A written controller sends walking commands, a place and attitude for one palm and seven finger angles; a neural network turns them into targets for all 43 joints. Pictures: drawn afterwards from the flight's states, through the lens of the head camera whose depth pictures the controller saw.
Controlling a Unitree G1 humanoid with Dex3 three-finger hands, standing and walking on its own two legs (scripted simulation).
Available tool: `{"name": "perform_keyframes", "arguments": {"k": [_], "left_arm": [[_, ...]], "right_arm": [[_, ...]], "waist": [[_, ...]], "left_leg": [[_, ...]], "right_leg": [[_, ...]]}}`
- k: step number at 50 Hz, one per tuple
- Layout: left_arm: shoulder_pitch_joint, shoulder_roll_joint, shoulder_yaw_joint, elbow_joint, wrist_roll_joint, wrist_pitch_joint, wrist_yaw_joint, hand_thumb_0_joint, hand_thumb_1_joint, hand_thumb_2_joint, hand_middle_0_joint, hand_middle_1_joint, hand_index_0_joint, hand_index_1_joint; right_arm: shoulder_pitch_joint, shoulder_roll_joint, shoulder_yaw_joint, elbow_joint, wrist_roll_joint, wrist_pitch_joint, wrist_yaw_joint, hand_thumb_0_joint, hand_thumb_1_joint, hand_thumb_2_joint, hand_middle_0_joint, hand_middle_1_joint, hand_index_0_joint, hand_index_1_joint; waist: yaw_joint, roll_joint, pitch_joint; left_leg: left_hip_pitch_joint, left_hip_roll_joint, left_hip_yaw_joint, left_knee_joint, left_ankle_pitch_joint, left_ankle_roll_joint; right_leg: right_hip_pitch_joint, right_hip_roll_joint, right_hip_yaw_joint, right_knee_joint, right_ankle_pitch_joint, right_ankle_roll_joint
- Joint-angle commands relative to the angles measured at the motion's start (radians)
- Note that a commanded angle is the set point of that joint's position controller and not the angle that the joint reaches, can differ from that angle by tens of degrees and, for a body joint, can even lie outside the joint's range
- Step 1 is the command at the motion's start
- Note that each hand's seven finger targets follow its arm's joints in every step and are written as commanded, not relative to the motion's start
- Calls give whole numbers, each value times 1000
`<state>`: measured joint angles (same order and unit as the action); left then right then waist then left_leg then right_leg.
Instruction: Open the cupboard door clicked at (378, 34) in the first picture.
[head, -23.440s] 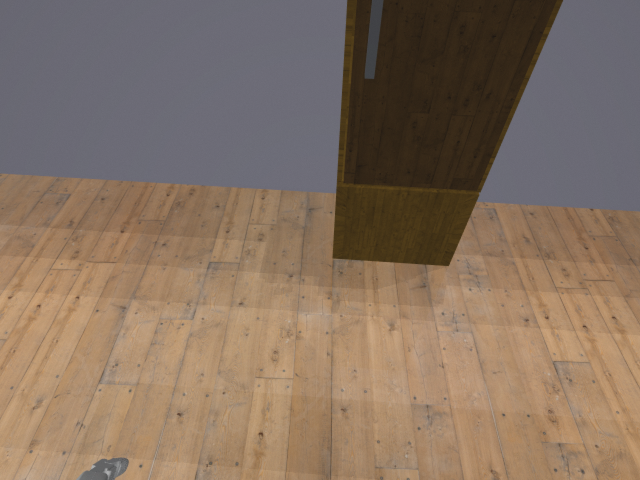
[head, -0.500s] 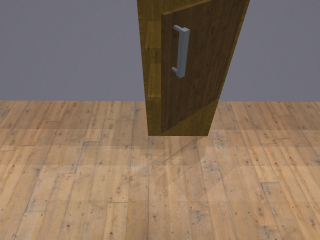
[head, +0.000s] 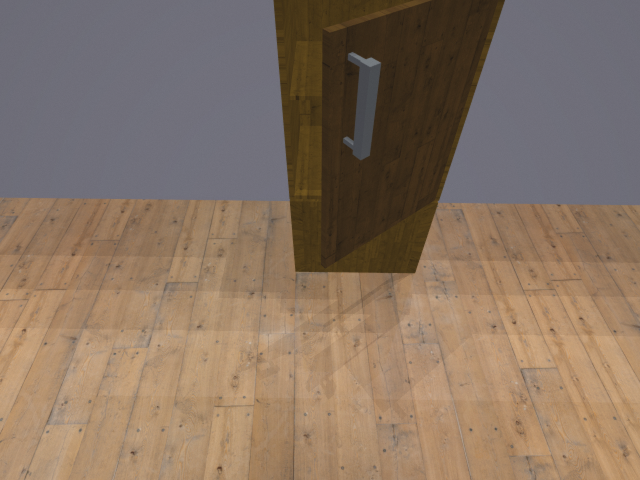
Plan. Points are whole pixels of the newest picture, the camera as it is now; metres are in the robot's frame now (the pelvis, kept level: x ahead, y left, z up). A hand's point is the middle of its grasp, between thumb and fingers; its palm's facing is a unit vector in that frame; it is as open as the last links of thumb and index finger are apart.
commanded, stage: walk to a spot facing it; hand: left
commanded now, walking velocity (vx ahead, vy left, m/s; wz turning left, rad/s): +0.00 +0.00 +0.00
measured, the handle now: (357, 108) +0.67 -0.03 +0.11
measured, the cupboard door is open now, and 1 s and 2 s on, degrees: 38 38 38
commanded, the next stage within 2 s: none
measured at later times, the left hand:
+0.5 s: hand out of the picture +0.08 +0.18 -0.18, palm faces -0.14 -0.95 -0.27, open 7.4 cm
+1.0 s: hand (215, 460) +0.18 +0.17 -0.19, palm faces -0.37 -0.90 -0.24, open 7.4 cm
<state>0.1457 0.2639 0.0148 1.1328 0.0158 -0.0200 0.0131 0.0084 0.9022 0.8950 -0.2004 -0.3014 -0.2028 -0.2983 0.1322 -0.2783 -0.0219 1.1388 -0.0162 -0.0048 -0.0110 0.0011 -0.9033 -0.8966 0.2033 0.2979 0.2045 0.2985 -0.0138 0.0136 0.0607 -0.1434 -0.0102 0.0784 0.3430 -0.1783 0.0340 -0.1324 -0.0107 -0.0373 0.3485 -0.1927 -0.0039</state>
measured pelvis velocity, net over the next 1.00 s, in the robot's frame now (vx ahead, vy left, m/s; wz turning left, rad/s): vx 0.02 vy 0.00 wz -0.47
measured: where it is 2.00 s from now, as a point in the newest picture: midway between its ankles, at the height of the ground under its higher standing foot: outside the picture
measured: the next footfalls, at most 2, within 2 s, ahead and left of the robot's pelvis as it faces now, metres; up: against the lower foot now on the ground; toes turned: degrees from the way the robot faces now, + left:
left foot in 0.90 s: +0.11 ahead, +0.11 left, +0.00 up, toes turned -25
right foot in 1.22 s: -0.01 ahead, -0.14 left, +0.00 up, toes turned -39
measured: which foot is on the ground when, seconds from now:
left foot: down 0.00-0.50, up 0.52-0.88, down 0.90-1.00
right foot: down 0.00-0.90, up 0.92-1.00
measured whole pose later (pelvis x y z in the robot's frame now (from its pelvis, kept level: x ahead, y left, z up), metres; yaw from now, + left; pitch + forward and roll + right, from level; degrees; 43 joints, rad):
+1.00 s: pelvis +0.02 +0.00 -0.02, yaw -27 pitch +1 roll -1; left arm 0.18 0.27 0.11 0.93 0.03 0.06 -0.01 0.01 0.90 0.90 -0.20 -0.30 -0.20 -0.30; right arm 0.13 -0.19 -0.04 0.90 -0.03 0.00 -0.04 0.00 -0.90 -0.90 0.20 0.30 0.20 0.30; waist 0.03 -0.05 0.10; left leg -0.28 0.06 0.02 0.57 -0.31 -0.02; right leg -0.48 0.06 0.08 1.01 -0.49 0.04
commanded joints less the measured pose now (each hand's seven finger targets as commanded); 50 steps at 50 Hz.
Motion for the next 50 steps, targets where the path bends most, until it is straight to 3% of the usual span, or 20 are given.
{"name": "perform_keyframes", "arguments": {"k": [1,6,9,14,16,19,23,24,25,26,27,32,39,42,43,44,45,46,48,50], "left_arm": [[-18,197,31,-43,-3,-22,8,0,900,900,-200,-300,-200,-300],[-47,221,34,-51,-2,-23,6,0,900,900,-200,-300,-200,-300],[0,132,25,-50,-3,5,10,0,900,900,-200,-300,-200,-300],[18,136,48,-119,3,38,1,0,900,900,-200,-300,-200,-300],[29,120,55,-149,5,48,-5,0,900,900,-200,-300,-200,-300],[22,86,66,-192,6,64,-12,0,900,900,-200,-300,-200,-300],[152,60,79,-186,8,53,-21,0,900,900,-200,-300,-200,-300],[198,102,92,-176,14,45,-15,0,900,900,-200,-300,-200,-300],[203,200,110,-181,24,33,0,0,900,900,-200,-300,-200,-300],[236,231,111,-181,7,33,2,0,900,900,-200,-300,-200,-300],[200,196,116,-187,11,34,14,0,900,900,-200,-300,-200,-300],[149,127,112,-208,9,23,26,0,900,900,-200,-300,-200,-300],[145,144,126,-213,16,38,11,0,900,900,-200,-300,-200,-300],[81,137,125,-233,7,45,5,0,900,900,-200,-300,-200,-300],[60,113,118,-240,3,46,5,0,900,900,-200,-300,-200,-300],[75,57,107,-264,-9,49,-2,0,900,900,-200,-300,-200,-300],[57,39,98,-294,-6,47,-13,0,900,900,-200,-300,-200,-300],[44,69,104,-317,4,41,-23,0,900,900,-200,-300,-200,-300],[44,64,111,-284,15,54,-31,0,900,900,-200,-300,-200,-300],[20,49,104,-296,6,59,-43,0,900,900,-200,-300,-200,-300]], "right_arm": [[-18,-176,-26,-48,0,-20,-5,0,-900,-900,200,300,200,300],[-38,-202,-29,-55,-2,-20,-4,0,-900,-900,200,300,200,300],[19,-94,-13,-53,-2,-3,-9,0,-900,-900,200,300,200,300],[35,-132,-44,-122,-4,17,-22,0,-900,-900,200,300,200,300],[37,-152,-58,-149,-8,19,-26,0,-900,-900,200,300,200,300],[53,-155,-69,-174,-14,12,-30,0,-900,-900,200,300,200,300],[-16,-138,-75,-211,-11,16,-28,0,-900,-900,200,300,200,300],[-39,-119,-77,-227,-1,23,-27,0,-900,-900,200,300,200,300],[-24,-40,-68,-257,10,26,-20,0,-900,-900,200,300,200,300],[-29,-58,-65,-259,9,38,-15,0,-900,-900,200,300,200,300],[-77,-30,-68,-266,9,38,-16,0,-900,-900,200,300,200,300],[-46,5,-60,-255,12,32,-23,0,-900,-900,200,300,200,300],[-54,14,-63,-284,21,21,-31,0,-900,-900,200,300,200,300],[39,1,-61,-269,23,9,-39,0,-900,-900,200,300,200,300],[88,-18,-65,-252,20,0,-43,0,-900,-900,200,300,200,300],[115,-108,-76,-252,5,-14,-50,0,-900,-900,200,300,200,300],[138,-180,-89,-264,-7,-9,-52,0,-900,-900,200,300,200,300],[121,-189,-86,-293,-16,-2,-54,0,-900,-900,200,300,200,300],[67,-132,-66,-301,-21,-11,-46,0,-900,-900,200,300,200,300],[47,-95,-59,-311,-24,-8,-44,0,-900,-900,200,300,200,300]], "waist": [[3,-10,-68],[1,-18,-69],[-3,-8,-93],[-1,26,-62],[2,88,-61],[2,139,-59],[72,45,-73],[94,-95,-47],[79,-376,-36],[109,-279,-44],[88,-233,-25],[44,-99,-141],[53,-162,-111],[1,-162,-122],[-23,-101,-140],[-25,139,-160],[-29,312,-128],[-25,160,-92],[19,220,-70],[26,186,-35]], "left_leg": [[45,141,-137,-75,111,-3],[62,147,-129,-73,131,-6],[74,155,-79,-6,153,-21],[68,213,-72,26,123,2],[70,283,-108,2,133,44],[41,426,-164,-37,236,156],[-49,339,8,169,253,56],[-147,237,66,327,58,-9],[-354,69,135,539,-361,-79],[-361,47,0,714,-466,-76],[-431,53,-76,802,-418,-71],[-393,64,-102,738,-281,-98],[-298,24,-87,485,-280,-89],[-116,13,-86,219,-145,-79],[41,55,-103,79,-58,-71],[185,270,-327,-35,-2,2],[165,499,-507,-79,160,122],[2,533,-495,-55,140,186],[-50,404,-337,-27,242,128],[-33,324,-170,18,386,92]], "right_leg": [[-6,-120,106,-71,124,-40],[-11,-119,116,-73,154,-41],[-37,-120,133,-13,236,-32],[-155,-66,138,126,214,-28],[-213,-28,106,258,105,-19],[-287,-18,66,561,-328,-3],[-103,-26,17,296,-120,-7],[-48,-81,143,113,137,-36],[26,-321,505,-22,372,-144],[-20,-363,557,-59,298,-236],[-8,-306,559,-33,306,-242],[78,-214,423,52,464,-207],[31,-172,470,51,429,-196],[-74,-123,462,107,391,-134],[-188,-78,418,159,287,-86],[-372,49,300,289,9,-24],[-470,95,115,537,-430,36],[-435,40,106,706,-431,46],[-450,19,101,848,-334,54],[-449,-2,59,805,-288,63]]}}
